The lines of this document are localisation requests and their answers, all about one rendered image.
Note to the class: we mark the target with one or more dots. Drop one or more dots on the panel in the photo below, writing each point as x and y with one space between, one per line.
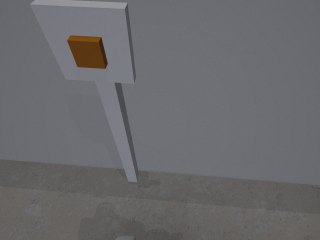
60 19

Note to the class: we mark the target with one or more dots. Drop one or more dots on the button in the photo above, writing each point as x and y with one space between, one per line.
88 51

